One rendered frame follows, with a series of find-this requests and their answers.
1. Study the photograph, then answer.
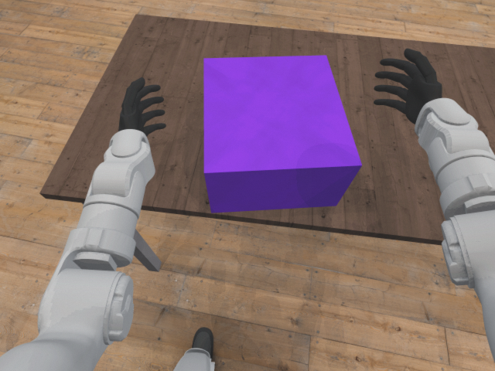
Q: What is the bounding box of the robot left upper arm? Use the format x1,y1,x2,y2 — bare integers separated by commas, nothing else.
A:
0,268,134,371

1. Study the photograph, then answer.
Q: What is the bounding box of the robot left shin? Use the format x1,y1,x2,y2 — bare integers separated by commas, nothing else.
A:
184,348,210,358

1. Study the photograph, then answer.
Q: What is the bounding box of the left robot foot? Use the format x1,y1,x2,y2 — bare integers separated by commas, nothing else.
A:
192,327,213,360

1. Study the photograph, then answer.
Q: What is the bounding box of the robot left forearm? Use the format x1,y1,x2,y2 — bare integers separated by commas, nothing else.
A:
37,129,155,331

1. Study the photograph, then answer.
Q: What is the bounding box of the robot right upper arm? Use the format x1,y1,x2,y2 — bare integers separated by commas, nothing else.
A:
441,210,495,362

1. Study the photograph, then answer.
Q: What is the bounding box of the robot left hand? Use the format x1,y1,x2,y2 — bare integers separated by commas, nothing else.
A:
118,77,166,137

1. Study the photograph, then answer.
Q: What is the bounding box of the table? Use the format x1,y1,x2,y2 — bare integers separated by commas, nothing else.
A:
39,14,495,272

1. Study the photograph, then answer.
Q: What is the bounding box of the robot right hand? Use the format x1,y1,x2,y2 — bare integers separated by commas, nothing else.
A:
374,49,442,124

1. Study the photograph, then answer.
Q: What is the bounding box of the carton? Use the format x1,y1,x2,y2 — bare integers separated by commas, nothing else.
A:
203,55,362,213

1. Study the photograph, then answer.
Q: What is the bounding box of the robot right forearm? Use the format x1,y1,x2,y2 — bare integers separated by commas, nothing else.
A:
415,98,495,221

